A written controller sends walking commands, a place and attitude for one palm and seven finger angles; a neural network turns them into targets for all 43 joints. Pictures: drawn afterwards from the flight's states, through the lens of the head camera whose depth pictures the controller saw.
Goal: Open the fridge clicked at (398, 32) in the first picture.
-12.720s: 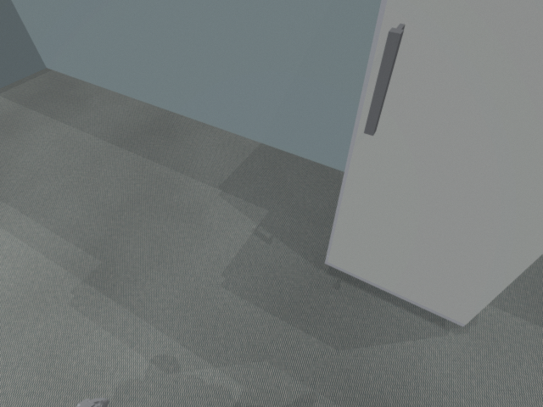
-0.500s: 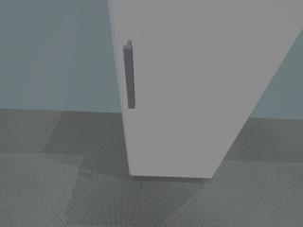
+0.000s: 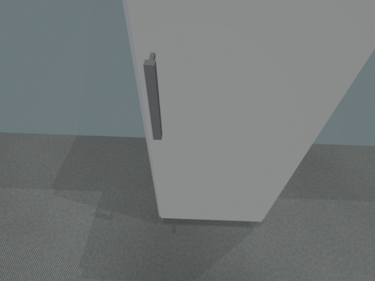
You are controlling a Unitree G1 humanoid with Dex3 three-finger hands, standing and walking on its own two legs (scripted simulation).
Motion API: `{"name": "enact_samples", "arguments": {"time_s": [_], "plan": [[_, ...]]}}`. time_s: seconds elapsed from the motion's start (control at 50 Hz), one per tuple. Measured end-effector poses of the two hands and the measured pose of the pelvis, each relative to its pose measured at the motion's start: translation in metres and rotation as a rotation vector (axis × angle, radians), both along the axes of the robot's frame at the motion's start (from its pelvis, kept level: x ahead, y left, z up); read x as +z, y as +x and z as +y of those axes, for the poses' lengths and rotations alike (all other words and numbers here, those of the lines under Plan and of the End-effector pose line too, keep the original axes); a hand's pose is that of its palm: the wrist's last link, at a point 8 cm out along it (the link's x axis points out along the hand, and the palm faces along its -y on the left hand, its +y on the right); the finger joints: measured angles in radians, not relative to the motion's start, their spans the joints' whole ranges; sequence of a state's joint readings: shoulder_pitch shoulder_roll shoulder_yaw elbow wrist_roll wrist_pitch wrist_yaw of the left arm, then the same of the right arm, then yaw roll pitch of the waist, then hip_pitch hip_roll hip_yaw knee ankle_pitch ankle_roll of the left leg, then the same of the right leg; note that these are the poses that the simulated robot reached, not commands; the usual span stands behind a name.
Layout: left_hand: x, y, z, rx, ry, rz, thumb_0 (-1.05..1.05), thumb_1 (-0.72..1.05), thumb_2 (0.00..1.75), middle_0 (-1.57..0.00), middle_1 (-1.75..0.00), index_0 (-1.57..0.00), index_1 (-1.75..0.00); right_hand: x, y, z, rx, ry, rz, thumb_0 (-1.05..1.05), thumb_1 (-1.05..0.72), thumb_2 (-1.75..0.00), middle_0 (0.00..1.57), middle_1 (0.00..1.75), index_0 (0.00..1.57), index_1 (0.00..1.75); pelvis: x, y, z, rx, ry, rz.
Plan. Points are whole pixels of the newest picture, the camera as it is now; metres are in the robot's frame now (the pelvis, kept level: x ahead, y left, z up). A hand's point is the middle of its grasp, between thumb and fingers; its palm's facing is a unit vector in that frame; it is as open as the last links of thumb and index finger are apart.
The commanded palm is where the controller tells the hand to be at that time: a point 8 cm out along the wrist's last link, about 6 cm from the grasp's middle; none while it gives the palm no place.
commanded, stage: look again from close up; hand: left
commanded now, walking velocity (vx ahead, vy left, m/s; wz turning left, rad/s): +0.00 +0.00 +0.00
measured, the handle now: (155, 100) +0.51 +0.12 +0.11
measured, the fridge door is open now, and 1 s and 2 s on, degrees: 0 0 0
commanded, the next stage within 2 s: none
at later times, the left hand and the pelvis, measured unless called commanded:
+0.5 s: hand out of the picture +0.06 +0.21 -0.16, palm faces -0.03 -0.96 -0.29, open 7.4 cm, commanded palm none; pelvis +0.01 -0.01 +0.00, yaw +0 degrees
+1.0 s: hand out of the picture +0.06 +0.20 -0.16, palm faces -0.02 -0.96 -0.28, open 7.4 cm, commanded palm none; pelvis +0.01 -0.02 +0.00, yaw +0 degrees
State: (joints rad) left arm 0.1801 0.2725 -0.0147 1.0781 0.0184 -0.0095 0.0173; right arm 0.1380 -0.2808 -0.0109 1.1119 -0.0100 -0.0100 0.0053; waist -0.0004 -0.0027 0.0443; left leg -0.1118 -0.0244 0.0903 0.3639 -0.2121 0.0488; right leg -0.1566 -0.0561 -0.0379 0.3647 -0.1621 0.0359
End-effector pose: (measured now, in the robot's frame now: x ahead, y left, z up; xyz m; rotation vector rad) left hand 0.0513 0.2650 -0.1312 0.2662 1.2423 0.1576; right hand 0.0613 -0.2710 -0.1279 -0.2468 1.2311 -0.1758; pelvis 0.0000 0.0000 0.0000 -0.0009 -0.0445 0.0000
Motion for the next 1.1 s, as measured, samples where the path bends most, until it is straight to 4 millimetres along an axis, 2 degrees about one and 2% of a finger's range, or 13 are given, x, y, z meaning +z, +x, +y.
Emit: {"name": "enact_samples", "arguments": {"time_s": [0.2, 0.62, 1.1], "plan": [[0.005, 0.012, -0.003, -0.005, 0.010, -0.013, 0.00, 0.90, 0.90, -0.20, -0.30, -0.20, -0.30, -0.001, -0.002, -0.005, -0.003, 0.005, 0.020, 0.00, -0.91, -0.90, 0.20, 0.30, 0.20, 0.30, 0.002, 0.006, -0.006, 0.001, 0.001, 0.003], [0.001, -0.003, -0.016, 0.014, -0.004, 0.042, 0.00, 0.90, 0.90, -0.20, -0.30, -0.20, -0.30, -0.004, -0.013, -0.010, -0.015, 0.012, 0.068, 0.00, -0.91, -0.90, 0.20, 0.30, 0.20, 0.30, 0.003, 0.012, -0.014, -0.001, 0.000, 0.008], [0.001, 0.000, -0.016, 0.018, -0.004, 0.032, 0.00, 0.90, 0.90, -0.20, -0.30, -0.20, -0.30, -0.003, -0.010, -0.011, -0.013, 0.008, 0.060, 0.00, -0.91, -0.90, 0.20, 0.30, 0.20, 0.30, 0.003, 0.013, -0.015, -0.001, -0.001, 0.008]]}}
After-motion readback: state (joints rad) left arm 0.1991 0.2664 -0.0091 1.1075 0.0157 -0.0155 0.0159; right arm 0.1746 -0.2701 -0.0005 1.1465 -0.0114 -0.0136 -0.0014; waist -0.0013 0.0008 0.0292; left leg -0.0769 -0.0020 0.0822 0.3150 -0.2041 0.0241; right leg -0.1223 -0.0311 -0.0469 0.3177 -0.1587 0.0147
